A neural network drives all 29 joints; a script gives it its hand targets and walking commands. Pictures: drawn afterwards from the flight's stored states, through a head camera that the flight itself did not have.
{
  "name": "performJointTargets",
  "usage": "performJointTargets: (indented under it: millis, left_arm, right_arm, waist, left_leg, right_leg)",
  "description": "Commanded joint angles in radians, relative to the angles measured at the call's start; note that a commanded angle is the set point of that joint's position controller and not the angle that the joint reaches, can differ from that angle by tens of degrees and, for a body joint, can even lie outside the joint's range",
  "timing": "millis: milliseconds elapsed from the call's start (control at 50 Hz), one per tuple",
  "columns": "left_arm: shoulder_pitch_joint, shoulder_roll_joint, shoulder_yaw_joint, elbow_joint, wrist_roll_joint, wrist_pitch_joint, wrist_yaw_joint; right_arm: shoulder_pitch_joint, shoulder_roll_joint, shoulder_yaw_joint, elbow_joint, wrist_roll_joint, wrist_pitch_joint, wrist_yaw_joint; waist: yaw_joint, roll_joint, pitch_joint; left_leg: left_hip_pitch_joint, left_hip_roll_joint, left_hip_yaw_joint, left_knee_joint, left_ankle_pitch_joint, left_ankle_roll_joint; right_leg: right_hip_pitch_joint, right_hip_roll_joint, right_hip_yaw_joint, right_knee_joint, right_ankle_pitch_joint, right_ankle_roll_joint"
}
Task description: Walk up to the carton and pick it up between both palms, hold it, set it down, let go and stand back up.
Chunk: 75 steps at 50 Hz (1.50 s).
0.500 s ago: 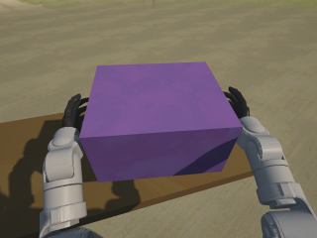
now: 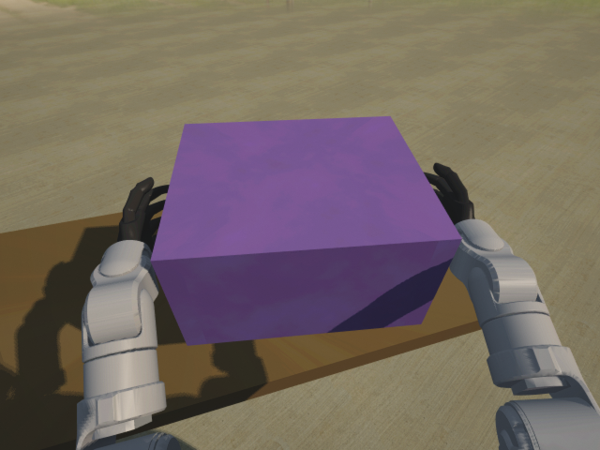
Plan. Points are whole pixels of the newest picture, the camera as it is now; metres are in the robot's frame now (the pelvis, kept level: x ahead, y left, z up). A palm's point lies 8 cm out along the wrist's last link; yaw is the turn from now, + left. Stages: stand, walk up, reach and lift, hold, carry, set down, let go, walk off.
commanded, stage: hold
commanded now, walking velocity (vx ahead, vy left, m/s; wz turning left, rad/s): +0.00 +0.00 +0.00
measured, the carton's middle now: (298, 220) +0.40 +0.00 +0.15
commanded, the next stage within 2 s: none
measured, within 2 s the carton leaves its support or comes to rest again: neither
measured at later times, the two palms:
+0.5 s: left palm (133, 246) +0.35 +0.21 +0.17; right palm (444, 223) +0.36 -0.19 +0.16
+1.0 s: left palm (133, 244) +0.35 +0.21 +0.18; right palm (449, 223) +0.36 -0.20 +0.17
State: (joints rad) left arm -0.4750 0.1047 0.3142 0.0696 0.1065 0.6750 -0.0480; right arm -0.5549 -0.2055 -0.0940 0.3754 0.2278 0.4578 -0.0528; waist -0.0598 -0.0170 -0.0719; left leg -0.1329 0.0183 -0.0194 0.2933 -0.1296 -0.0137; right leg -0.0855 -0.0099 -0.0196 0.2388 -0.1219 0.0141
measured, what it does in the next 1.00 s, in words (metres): stands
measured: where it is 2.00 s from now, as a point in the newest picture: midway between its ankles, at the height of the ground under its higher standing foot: outside the picture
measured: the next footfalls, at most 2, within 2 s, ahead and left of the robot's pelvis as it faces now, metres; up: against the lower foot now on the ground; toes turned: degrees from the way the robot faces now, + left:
none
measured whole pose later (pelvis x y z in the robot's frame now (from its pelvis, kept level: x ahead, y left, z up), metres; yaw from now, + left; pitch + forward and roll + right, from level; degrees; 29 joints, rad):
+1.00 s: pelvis +0.00 +0.00 +0.00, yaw +0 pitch -2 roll -1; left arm -0.47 0.10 0.33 0.05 0.11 0.68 -0.06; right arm -0.55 -0.20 -0.08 0.36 0.23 0.46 -0.06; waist -0.05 -0.02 -0.06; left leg -0.13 0.02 -0.02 0.30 -0.13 -0.01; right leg -0.09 -0.01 -0.01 0.25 -0.13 0.01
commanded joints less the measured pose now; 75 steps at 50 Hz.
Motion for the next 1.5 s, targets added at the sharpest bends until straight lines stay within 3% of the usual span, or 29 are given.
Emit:
performJointTargets:
  millis: [0,60,120,220,500,1040,1480]
  left_arm:
    - [-0.638,-0.412,-0.486,-0.203,-0.155,-0.061,-0.147]
    - [-0.634,-0.407,-0.483,-0.205,-0.154,-0.059,-0.151]
    - [-0.639,-0.393,-0.437,-0.162,-0.112,-0.055,-0.157]
    - [-0.645,-0.414,-0.490,-0.219,-0.151,-0.072,-0.145]
    - [-0.568,-0.385,-0.494,-0.300,-0.147,-0.050,-0.150]
    - [-0.642,-0.401,-0.470,-0.196,-0.140,-0.064,-0.155]
    - [-0.618,-0.406,-0.480,-0.226,-0.140,-0.060,-0.149]
  right_arm:
    - [-0.736,0.467,0.372,-0.386,0.116,-0.070,0.129]
    - [-0.729,0.467,0.373,-0.389,0.115,-0.066,0.125]
    - [-0.721,0.472,0.370,-0.308,0.106,-0.063,0.145]
    - [-0.737,0.485,0.397,-0.386,0.121,-0.087,0.142]
    - [-0.651,0.436,0.406,-0.452,0.140,-0.065,0.118]
    - [-0.722,0.476,0.379,-0.360,0.104,-0.073,0.131]
    - [-0.703,0.463,0.389,-0.385,0.116,-0.074,0.135]
  waist:
    - [0.000,0.030,-0.419]
    - [-0.002,0.029,-0.416]
    - [0.025,0.026,-0.317]
    - [0.010,0.027,-0.439]
    - [-0.002,0.048,-0.410]
    - [0.006,0.030,-0.386]
    - [0.005,0.037,-0.393]
  left_leg:
    - [0.141,-0.070,0.029,0.003,0.229,-0.037]
    - [0.138,-0.071,0.030,0.002,0.225,-0.037]
    - [0.099,-0.070,0.036,-0.035,0.103,-0.014]
    - [0.169,-0.070,0.025,0.017,0.245,-0.027]
    - [0.184,-0.070,0.020,0.032,0.328,-0.047]
    - [0.134,-0.072,0.031,-0.002,0.182,-0.026]
    - [0.156,-0.069,0.026,0.007,0.232,-0.034]
  right_leg:
    - [0.114,0.066,-0.018,0.008,0.241,-0.007]
    - [0.120,0.064,-0.017,0.008,0.248,-0.005]
    - [0.080,0.054,-0.009,-0.005,0.088,-0.006]
    - [0.093,0.067,-0.012,0.013,0.217,-0.007]
    - [0.117,0.072,-0.016,0.016,0.289,-0.006]
    - [0.094,0.062,-0.013,0.004,0.174,-0.006]
    - [0.095,0.071,-0.016,0.004,0.199,-0.011]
